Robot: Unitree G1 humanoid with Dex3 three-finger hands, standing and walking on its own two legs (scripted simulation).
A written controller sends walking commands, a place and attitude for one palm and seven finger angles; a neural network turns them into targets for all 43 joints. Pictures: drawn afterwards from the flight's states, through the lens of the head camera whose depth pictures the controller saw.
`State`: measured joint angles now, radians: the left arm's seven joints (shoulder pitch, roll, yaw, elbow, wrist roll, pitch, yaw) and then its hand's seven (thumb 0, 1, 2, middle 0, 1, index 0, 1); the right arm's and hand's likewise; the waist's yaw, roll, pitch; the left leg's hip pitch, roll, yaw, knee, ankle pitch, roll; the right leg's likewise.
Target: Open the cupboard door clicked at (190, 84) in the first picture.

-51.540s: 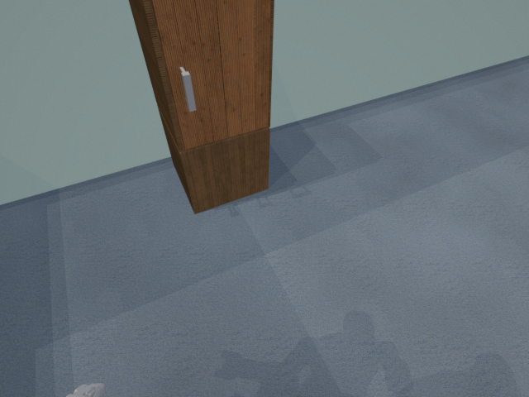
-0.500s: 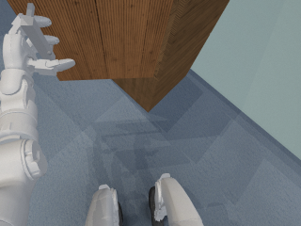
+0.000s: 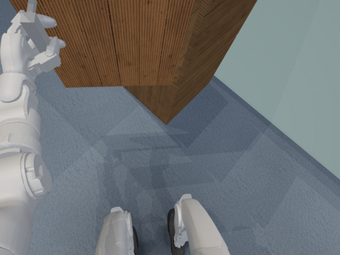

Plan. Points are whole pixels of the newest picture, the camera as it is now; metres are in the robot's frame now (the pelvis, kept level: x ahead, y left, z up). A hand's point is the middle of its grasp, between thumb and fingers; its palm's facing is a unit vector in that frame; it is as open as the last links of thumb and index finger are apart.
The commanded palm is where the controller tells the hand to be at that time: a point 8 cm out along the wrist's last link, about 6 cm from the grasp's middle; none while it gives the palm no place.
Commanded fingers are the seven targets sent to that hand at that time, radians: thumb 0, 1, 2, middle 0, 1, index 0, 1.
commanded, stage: pull the door open along its arc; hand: left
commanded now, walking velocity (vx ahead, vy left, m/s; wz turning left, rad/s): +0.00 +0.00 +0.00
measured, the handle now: (44, 34) +0.59 +0.22 +0.04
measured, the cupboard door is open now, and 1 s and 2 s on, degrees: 49 92 98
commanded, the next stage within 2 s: open thumb and fingers to let go in 1.06 s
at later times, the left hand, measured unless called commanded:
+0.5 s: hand (64, 92) +0.45 +0.17 +0.04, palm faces +0.04 -1.00 +0.04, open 6.0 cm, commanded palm +0.39 +0.21 +0.04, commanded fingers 0.00 0.90 0.90 -0.40 -1.35 -0.40 -1.35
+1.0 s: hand (126, 143) +0.34 +0.06 +0.05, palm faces +0.40 -0.91 +0.00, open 6.2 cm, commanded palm +0.27 +0.08 +0.04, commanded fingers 0.00 0.90 0.90 -0.40 -1.35 -0.40 -1.35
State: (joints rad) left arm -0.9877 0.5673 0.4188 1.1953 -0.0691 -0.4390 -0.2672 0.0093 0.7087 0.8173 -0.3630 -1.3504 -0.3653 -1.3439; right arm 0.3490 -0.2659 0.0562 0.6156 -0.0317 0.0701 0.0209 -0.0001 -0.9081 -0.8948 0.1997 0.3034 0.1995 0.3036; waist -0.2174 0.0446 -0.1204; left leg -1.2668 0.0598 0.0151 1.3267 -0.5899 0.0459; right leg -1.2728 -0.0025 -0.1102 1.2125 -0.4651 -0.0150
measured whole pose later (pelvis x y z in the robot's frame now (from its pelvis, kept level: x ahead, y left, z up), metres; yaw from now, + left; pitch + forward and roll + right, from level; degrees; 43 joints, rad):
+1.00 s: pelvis +0.01 -0.03 +0.03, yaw +4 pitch +21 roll +0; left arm -0.10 -0.11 -0.13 0.45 0.11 -0.50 0.58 0.02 0.68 0.75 -0.30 -1.32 -0.34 -1.33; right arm 0.19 -0.17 -0.02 0.61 -0.09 -0.02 0.06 0.01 -0.91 -0.90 0.20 0.30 0.20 0.30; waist -0.02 0.02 -0.17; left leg -0.98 0.03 0.02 1.18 -0.56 0.00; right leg -1.02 -0.03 -0.10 1.16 -0.50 -0.06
